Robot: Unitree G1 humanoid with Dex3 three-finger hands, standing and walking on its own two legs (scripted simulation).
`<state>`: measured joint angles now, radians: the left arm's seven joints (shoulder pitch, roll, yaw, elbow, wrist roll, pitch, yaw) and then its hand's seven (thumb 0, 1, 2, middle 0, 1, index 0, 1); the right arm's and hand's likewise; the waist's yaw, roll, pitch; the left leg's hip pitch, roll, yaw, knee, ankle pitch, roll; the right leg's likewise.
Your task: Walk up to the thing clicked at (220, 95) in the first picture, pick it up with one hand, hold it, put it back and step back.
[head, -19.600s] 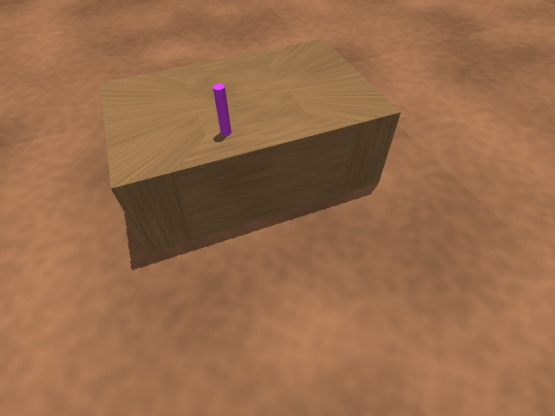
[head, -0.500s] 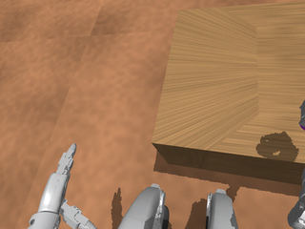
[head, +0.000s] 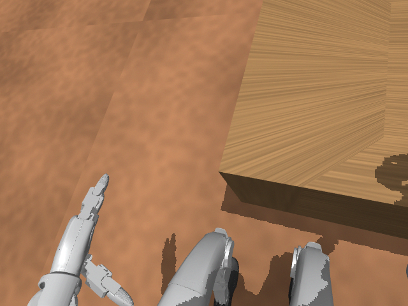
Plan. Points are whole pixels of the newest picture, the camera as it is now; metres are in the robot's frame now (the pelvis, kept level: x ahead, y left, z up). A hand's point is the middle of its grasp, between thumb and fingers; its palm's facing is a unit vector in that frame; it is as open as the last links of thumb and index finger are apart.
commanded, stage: lower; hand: right
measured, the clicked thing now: out of the picture +0.46 -0.32 -0.01
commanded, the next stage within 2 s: open in 1.34 s
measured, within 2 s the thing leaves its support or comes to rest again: rests again in 0.98 s
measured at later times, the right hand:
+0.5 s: hand out of the picture +0.48 -0.31 -0.10, palm faces +0.45 +0.89 +0.03, open 5.6 cm
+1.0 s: hand out of the picture +0.48 -0.30 -0.13, palm faces +0.44 +0.90 +0.02, open 5.6 cm
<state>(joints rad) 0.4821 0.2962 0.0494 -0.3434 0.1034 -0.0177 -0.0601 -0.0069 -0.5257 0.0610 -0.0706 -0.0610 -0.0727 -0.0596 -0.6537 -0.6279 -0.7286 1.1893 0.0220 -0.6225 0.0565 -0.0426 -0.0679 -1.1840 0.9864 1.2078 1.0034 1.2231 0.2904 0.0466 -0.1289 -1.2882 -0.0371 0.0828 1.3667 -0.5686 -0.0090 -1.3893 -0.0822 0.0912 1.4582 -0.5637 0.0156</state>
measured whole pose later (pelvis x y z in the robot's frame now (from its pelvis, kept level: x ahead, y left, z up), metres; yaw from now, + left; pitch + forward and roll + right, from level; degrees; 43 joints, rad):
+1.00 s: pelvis -0.02 +0.00 -0.06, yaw +3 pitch +32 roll +9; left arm 0.52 0.36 0.17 -0.55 0.09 -0.10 -0.10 -0.01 -0.56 0.09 -0.07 -0.06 -0.06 -0.07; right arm -0.68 -0.73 -0.80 1.15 -0.02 -0.63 0.05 -0.05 -0.07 -1.18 0.99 1.19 1.01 1.21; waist 0.39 0.07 -0.12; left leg -1.53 -0.05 0.10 1.58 -0.61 -0.01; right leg -1.64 -0.09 0.12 1.68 -0.61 0.01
